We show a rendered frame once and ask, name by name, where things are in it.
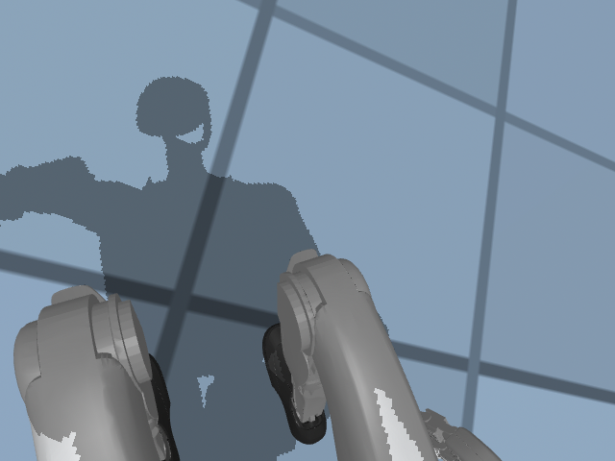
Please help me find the right robot foot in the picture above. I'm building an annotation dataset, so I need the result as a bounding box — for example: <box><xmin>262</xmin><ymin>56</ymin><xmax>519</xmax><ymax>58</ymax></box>
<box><xmin>262</xmin><ymin>323</ymin><xmax>327</xmax><ymax>445</ymax></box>

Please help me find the left robot foot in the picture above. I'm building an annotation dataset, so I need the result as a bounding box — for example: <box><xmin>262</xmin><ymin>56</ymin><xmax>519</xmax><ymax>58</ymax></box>
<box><xmin>149</xmin><ymin>353</ymin><xmax>180</xmax><ymax>461</ymax></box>

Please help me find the right robot hand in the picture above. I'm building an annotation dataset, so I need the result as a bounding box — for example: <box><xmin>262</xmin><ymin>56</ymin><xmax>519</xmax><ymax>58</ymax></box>
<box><xmin>420</xmin><ymin>409</ymin><xmax>502</xmax><ymax>461</ymax></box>

